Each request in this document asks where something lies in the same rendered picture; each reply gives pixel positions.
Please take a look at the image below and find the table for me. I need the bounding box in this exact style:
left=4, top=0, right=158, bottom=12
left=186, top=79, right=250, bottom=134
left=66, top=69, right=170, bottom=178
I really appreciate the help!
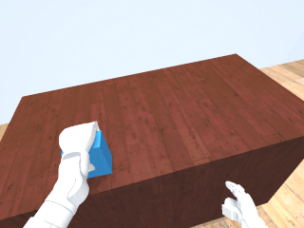
left=0, top=53, right=304, bottom=228

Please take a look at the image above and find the robot right hand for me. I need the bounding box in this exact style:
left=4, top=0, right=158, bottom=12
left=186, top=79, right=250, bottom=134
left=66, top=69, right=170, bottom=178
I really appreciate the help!
left=221, top=181, right=258, bottom=224

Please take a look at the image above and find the sponge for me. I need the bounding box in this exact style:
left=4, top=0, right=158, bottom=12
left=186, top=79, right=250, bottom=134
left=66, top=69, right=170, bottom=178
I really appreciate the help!
left=61, top=130, right=112, bottom=179

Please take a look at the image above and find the right robot forearm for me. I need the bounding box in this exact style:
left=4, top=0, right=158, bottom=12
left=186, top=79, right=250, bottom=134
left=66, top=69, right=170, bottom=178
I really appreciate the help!
left=240, top=213, right=268, bottom=228

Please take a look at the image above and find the robot left hand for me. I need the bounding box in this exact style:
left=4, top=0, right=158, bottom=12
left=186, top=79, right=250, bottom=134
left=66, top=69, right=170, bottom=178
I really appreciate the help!
left=59, top=121, right=100, bottom=172

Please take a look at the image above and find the left robot forearm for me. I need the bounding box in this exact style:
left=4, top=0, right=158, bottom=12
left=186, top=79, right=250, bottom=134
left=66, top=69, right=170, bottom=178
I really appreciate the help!
left=23, top=148, right=90, bottom=228

